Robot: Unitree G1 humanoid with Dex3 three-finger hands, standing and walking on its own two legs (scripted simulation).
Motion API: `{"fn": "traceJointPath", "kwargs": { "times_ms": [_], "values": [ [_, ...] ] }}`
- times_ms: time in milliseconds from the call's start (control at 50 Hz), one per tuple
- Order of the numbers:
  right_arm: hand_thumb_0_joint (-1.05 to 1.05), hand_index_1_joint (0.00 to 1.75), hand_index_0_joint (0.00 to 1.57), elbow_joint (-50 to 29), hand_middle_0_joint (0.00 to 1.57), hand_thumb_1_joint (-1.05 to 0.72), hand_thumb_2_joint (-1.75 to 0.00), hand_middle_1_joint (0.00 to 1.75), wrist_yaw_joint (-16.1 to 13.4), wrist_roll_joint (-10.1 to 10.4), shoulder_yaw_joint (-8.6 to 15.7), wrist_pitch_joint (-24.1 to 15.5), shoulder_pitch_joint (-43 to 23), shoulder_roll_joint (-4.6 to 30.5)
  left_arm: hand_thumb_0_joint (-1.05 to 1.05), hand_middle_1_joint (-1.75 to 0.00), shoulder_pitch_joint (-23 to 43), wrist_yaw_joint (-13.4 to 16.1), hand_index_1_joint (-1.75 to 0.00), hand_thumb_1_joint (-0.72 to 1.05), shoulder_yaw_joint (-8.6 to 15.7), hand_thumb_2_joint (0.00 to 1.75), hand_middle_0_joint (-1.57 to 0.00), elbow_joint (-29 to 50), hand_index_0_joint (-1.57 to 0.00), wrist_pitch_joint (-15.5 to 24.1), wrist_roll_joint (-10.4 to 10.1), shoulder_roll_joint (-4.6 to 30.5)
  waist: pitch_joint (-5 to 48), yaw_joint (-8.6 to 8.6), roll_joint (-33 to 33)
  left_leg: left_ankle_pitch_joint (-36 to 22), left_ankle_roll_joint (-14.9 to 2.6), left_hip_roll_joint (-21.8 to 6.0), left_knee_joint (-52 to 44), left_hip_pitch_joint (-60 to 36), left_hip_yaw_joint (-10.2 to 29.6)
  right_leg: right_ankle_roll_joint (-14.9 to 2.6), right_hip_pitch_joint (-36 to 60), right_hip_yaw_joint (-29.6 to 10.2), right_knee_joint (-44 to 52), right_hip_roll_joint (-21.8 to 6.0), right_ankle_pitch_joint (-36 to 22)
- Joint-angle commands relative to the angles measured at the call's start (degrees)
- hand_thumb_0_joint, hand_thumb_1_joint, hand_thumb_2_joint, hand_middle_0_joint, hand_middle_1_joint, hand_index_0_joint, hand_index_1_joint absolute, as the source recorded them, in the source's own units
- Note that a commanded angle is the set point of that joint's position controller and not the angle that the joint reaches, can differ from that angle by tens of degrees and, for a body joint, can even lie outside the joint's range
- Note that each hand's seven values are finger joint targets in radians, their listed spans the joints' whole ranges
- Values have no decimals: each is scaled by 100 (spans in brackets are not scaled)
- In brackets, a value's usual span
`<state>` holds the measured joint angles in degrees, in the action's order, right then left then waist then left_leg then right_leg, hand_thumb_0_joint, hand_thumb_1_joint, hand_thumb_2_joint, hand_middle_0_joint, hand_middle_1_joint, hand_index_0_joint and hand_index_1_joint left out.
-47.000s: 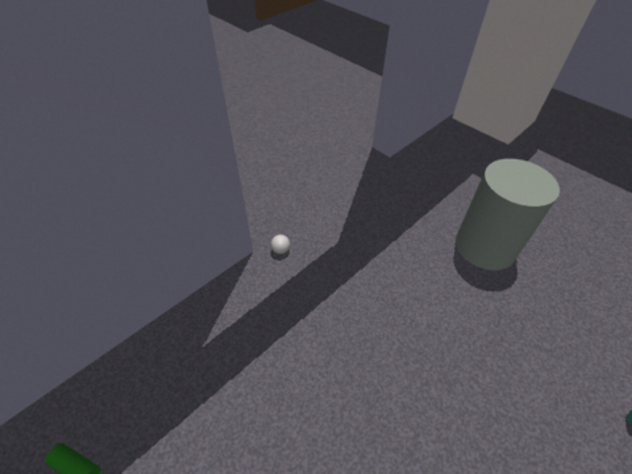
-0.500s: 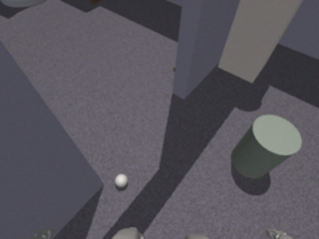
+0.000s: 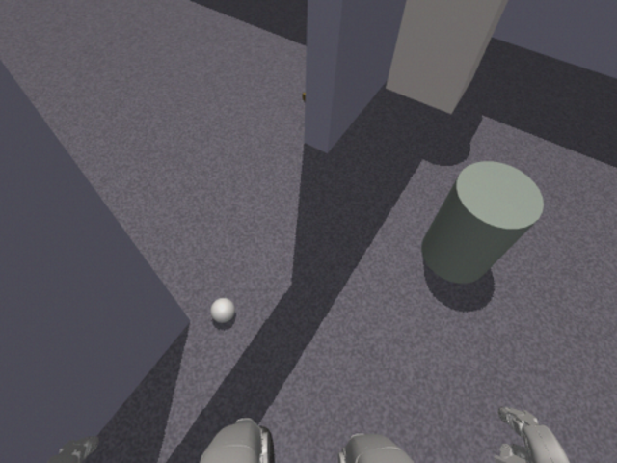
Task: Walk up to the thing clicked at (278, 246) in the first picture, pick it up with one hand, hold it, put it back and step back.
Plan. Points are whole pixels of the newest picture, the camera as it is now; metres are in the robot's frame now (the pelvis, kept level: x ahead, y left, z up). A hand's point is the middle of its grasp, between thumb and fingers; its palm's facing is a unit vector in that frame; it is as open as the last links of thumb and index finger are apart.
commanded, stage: step back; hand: left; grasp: from above
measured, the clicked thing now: (222, 310) +0.55 +0.25 -0.72
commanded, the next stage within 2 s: none
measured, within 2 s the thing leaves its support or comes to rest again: neither
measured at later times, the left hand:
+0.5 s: hand out of the picture -0.04 +0.26 -0.14, palm faces +0.08 -0.93 -0.37, open 7.4 cm
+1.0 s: hand out of the picture -0.26 +0.22 -0.13, palm faces +0.03 -0.90 -0.43, open 7.4 cm
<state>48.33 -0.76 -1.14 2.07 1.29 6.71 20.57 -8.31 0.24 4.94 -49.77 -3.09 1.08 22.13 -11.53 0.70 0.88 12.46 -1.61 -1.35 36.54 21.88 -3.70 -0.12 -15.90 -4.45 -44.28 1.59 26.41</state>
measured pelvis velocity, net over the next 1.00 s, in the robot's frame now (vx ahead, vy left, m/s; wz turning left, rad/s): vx -0.32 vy -0.05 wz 0.04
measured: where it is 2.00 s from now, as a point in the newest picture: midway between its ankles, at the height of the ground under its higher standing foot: outside the picture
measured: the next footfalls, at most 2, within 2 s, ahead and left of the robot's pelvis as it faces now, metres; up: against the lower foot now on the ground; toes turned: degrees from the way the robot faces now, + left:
right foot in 0.02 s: +0.02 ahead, -0.13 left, +0.00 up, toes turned +3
left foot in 0.40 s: -0.11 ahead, +0.10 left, +0.00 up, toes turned +3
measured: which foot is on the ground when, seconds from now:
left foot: down 0.00-0.06, up 0.08-0.38, down 0.40-0.82, up 0.84-1.00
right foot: up 0.00-0.00, down 0.02-0.42, up 0.44-0.78, down 0.80-1.00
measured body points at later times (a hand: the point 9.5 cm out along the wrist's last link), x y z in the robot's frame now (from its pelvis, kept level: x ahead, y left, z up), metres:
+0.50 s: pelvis -0.15 -0.01 +0.01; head -0.10 +0.01 +0.45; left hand -0.04 +0.31 -0.11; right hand -0.04 -0.32 -0.10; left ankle -0.15 +0.10 -0.72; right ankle -0.08 -0.13 -0.67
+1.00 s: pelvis -0.32 -0.05 +0.01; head -0.27 -0.07 +0.45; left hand -0.26 +0.27 -0.10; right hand -0.21 -0.37 -0.12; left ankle -0.32 +0.08 -0.65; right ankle -0.28 -0.18 -0.72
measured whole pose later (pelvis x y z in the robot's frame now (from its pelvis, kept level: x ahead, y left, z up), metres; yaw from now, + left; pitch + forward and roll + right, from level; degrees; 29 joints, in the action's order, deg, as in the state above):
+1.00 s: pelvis -0.32 -0.05 +0.01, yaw +2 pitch -2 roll +2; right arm 49.0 -1.2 0.1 2.9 3.1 10.4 23.9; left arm -12.2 0.3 4.1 -48.8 -2.9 2.6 20.3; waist -7.8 -1.1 -0.9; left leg 27.5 0.8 5.9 62.4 26.7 5.8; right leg -0.1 -17.8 -1.8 -37.2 -2.3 17.4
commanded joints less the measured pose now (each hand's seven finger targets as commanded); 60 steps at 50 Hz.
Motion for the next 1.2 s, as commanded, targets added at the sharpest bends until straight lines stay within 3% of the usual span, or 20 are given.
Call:
{"fn": "traceJointPath", "kwargs": {
  "times_ms": [0, 40, 120, 260, 360, 400, 420, 500, 640, 760, 780, 800, 820, 880, 980, 1040, 1080, 1100, 1120, 1180],
  "values": [
    [0, 30, 20, -390, 20, -90, -90, 30, -64, 67, 408, -6, -30, 1437, 0, -30, -999, 36, -30, 90, 363, 90, -20, 202, -20, 195, 143, 1123, 1594, -242, -347, -328, -352, -813, -313, 41, 1299, -416, 1056, -443, 2061, -470, -1123],
    [0, 30, 20, -405, 20, -90, -90, 30, -118, 82, 434, 40, -285, 1260, 0, -30, -287, 22, -30, 90, 544, 90, -20, 590, -20, 212, 138, 2077, 845, -390, 1607, 2342, 211, 698, 2418, 425, 846, -1889, -697, -2985, 2960, -2554, -1280],
    [0, 30, 20, -53, 20, -90, -90, 30, -127, 181, 340, 2, 491, 1233, 0, -30, 496, 107, -30, 90, 374, 90, -20, 875, -20, 259, 83, 1307, 864, 103, 803, 1411, 223, 939, 3314, 406, 1279, -1104, -255, -941, 2162, -1340, -3096],
    [0, 30, 20, -252, 20, -90, -90, 30, -131, 88, 285, -35, 359, 1176, 0, -30, -276, 173, -30, 90, 321, 90, -20, 923, -20, 188, 95, 1205, 1359, -412, 937, 1899, 280, 463, 1240, 465, 812, -1322, 1497, -1004, 1651, -1626, -4052],
    [0, 30, 20, 45, 20, -90, -90, 30, -51, -19, 413, -102, 1049, 1245, 0, -30, 106, 90, -30, 90, 216, 90, -20, 1086, -20, 71, -8, 1234, 1536, 43, 588, -118, -32, 185, -1253, -1133, 651, -660, 351, -693, 1153, -1218, -2632],
    [0, 30, 20, -192, 20, -90, -90, 30, 19, -108, 625, -96, 503, 2245, 0, -30, 258, 124, -30, 90, 207, 90, -20, 1177, -20, 73, -45, 1039, 1257, 103, -1583, -979, -1216, -1970, -1905, -825, 3205, -77, -1012, 339, -719, 322, 652],
    [0, 30, 20, -247, 20, -90, -90, 30, -4, -113, 663, -126, 421, 2314, 0, -30, 596, 180, -30, 90, 305, 90, -20, 1134, -20, 67, 50, 1178, 1048, 333, -1401, -1183, -1752, -2365, -2047, -154, 3725, -55, -832, -480, -1965, 301, 1106],
    [0, 30, 20, -361, 20, -90, -90, 30, -100, -88, 433, -167, -144, 1596, 0, -30, -212, 147, -30, 90, 353, 90, -20, 709, -20, 46, -65, 1145, 981, -280, -694, -2010, -1137, -1357, -1375, -651, 1854, -78, -1195, -704, -3024, 479, 217],
    [0, 30, 20, -445, 20, -90, -90, 30, -105, -69, 494, -126, 337, 1552, 0, -30, -189, 73, -30, 90, 291, 90, -20, 739, -20, 86, 11, 989, 1280, 125, -1037, -2145, -1371, -1452, -1090, -1766, 1706, 241, -1094, -181, -1305, 152, 427],
    [0, 30, 20, -603, 20, -90, -90, 30, -41, 13, 479, 79, -103, 1656, 0, -30, -1286, 15, -30, 90, 303, 90, -20, 176, -20, 192, 81, 1021, 1768, -315, -1070, -738, -588, -964, -491, -549, 1302, -186, 897, 392, 2016, -60, -1137],
    [0, 30, 20, -648, 20, -90, -90, 30, -27, 50, 410, 87, 0, 1374, 0, -30, -1212, 4, -30, 90, 395, 90, -20, 228, -20, 218, 177, 1374, 1494, -245, -87, 412, -217, -381, 160, 556, 1170, -433, 1065, -927, 2193, -777, -603],
    [0, 30, 20, -737, 20, -90, -90, 30, -95, 90, 390, 78, -312, 1141, 0, -30, -777, -11, -30, 90, 544, 90, -20, 423, -20, 180, 151, 2037, 1139, -468, 1594, 1996, 141, 689, 1670, 778, 711, -1341, -246, -2436, 2851, -2141, -411],
    [0, 30, 20, -697, 20, -90, -90, 30, -147, 45, 493, 122, -305, 1388, 0, -30, -271, 22, -30, 90, 563, 90, -20, 668, -20, 202, 162, 2247, 661, -415, 1568, 2229, 254, 475, 2813, 513, 1319, -1780, -1403, -3001, 3132, -2742, -396],
    [0, 30, 20, -323, 20, -90, -90, 30, -108, 153, 424, 91, 381, 1314, 0, -30, 633, 120, -30, 90, 371, 90, -20, 844, -20, 244, 157, 1503, 674, 152, 708, 1354, 201, 811, 3514, 331, 1295, -1176, -1094, -877, 2207, -1589, -2003],
    [0, 30, 20, -466, 20, -90, -90, 30, -83, 42, 317, -10, 232, 1115, 0, -30, -69, 189, -30, 90, 323, 90, -20, 812, -20, 184, 196, 1395, 1070, -329, 1014, 1802, 238, 426, 1309, 442, 701, -1088, 683, -670, 1536, -1536, -3301],
    [0, 30, 20, -237, 20, -90, -90, 30, -71, -22, 364, -54, 655, 1116, 0, -30, 3, 179, -30, 90, 284, 90, -20, 844, -20, 90, 66, 1442, 1424, -170, 1096, 895, 129, 321, -702, -299, 322, -945, 978, -675, 877, -1491, -3708],
    [0, 30, 20, -121, 20, -90, -90, 30, -94, -90, 479, -96, 822, 1430, 0, -30, -166, 130, -30, 90, 140, 90, -20, 909, -20, 19, 4, 1131, 1601, -186, 243, -656, -133, -384, -1496, -1327, 1374, -435, -111, -392, 209, -1011, -2492],
    [0, 30, 20, -247, 20, -90, -90, 30, -60, -77, 595, -78, 497, 2089, 0, -30, -133, 121, -30, 90, 83, 90, -20, 1008, -20, 31, -50, 918, 1535, -225, -1123, -1487, -878, -1681, -1570, -1478, 2950, -124, -1180, 410, -682, -9, -424],
    [0, 30, 20, -342, 20, -90, -90, 30, -25, -74, 645, -83, 472, 2412, 0, -30, 336, 218, -30, 90, 216, 90, -20, 1010, -20, 21, -5, 1188, 1473, 171, -1357, -2141, -1594, -2266, -1646, -606, 3502, -35, -899, -79, -1832, 126, 1230],
    [0, 30, 20, -312, 20, -90, -90, 30, -119, -106, 421, -127, -13, 1753, 0, -30, 80, 176, -30, 90, 226, 90, -20, 693, -20, -35, -101, 1103, 1215, -250, -651, -2478, -1240, -1497, -1270, -354, 2011, -154, -875, -658, -3019, 325, 548]
  ]
}}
